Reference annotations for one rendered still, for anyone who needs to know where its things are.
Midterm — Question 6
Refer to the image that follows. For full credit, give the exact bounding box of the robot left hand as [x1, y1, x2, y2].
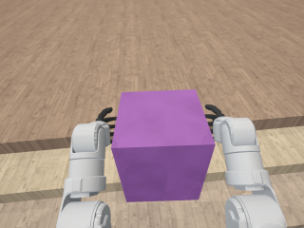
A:
[96, 107, 117, 144]

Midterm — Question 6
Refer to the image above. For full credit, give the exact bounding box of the robot right upper arm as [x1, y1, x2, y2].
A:
[224, 194, 286, 228]

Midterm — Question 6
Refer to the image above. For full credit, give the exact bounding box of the robot left forearm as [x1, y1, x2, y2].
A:
[56, 121, 111, 228]

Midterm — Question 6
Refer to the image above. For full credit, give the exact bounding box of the robot right hand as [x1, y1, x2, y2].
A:
[205, 104, 225, 139]

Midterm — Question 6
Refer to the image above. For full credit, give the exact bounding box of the robot left upper arm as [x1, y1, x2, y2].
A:
[57, 200, 112, 228]

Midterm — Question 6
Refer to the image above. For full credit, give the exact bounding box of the robot right forearm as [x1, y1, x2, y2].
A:
[213, 116, 287, 228]

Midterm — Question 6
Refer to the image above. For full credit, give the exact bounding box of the carton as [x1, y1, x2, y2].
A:
[111, 89, 216, 202]

